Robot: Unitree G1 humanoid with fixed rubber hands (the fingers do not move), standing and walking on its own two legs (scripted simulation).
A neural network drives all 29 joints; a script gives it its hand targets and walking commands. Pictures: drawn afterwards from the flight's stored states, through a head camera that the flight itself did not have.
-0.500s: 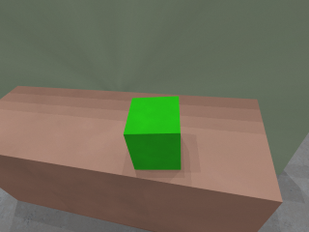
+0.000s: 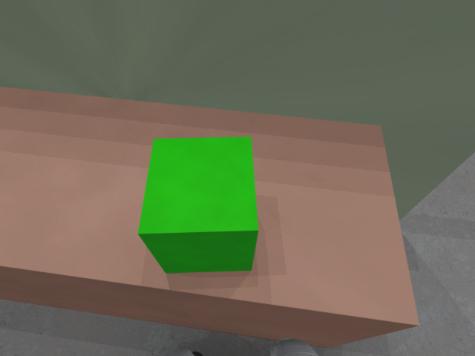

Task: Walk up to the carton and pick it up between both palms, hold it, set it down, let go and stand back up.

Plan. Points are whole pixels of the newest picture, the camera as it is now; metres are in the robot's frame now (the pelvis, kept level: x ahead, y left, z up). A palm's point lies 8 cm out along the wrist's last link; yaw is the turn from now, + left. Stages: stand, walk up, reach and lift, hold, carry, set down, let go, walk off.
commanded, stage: walk up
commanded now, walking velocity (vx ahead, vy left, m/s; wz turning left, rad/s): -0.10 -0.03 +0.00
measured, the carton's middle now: (205, 208) +0.37 +0.07 -0.03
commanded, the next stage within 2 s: none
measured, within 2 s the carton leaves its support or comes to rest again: neither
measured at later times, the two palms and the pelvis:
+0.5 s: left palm out of the picture +0.04 +0.21 -0.14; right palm out of the picture +0.02 -0.28 -0.14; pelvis -0.04 -0.03 +0.00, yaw +2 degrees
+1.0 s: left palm out of the picture -0.08 +0.26 -0.14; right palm out of the picture -0.03 -0.23 -0.15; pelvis -0.06 +0.02 +0.00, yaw +2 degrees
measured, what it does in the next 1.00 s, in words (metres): steps on the spot: right foot, then left foot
